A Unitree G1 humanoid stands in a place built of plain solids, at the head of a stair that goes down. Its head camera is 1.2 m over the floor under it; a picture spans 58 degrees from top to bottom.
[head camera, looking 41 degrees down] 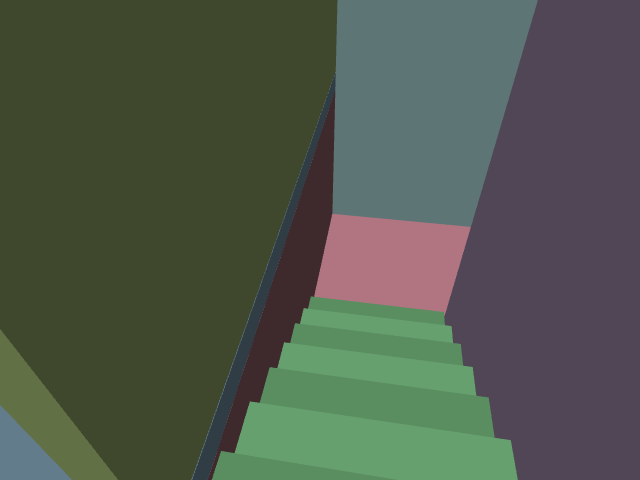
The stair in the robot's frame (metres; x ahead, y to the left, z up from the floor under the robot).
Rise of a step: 0.17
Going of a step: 0.26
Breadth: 0.96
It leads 9 degrees to the right of straight ahead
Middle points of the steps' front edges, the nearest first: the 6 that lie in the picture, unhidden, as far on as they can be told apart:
0.76 -0.20 -0.34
1.02 -0.24 -0.50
1.27 -0.28 -0.67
1.53 -0.32 -0.84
1.79 -0.36 -1.01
2.04 -0.40 -1.18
